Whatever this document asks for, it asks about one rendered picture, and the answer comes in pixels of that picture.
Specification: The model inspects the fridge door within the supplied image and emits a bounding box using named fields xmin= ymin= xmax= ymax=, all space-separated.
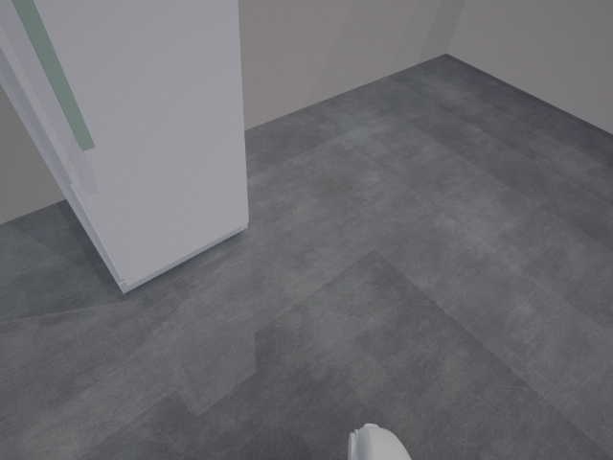
xmin=0 ymin=0 xmax=249 ymax=286

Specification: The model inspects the handle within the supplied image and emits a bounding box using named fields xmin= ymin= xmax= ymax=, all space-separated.
xmin=12 ymin=0 xmax=95 ymax=151

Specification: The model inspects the robot right thigh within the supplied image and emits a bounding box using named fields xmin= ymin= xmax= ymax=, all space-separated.
xmin=348 ymin=426 xmax=412 ymax=460

